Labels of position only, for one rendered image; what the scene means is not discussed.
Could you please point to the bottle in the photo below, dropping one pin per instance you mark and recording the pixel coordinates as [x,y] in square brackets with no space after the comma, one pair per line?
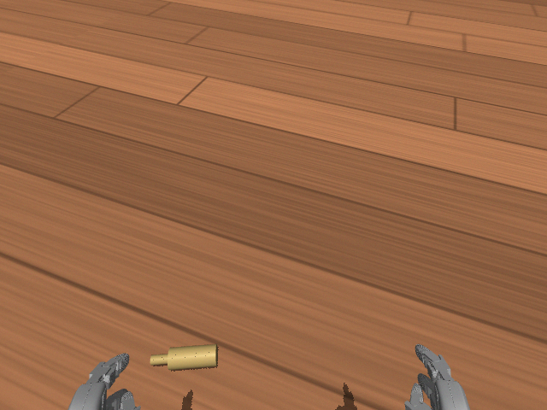
[188,357]

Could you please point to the right robot hand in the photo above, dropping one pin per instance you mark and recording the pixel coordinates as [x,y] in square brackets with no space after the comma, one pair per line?
[443,391]

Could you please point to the left robot hand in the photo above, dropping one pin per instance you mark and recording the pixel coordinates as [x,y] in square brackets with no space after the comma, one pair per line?
[93,394]

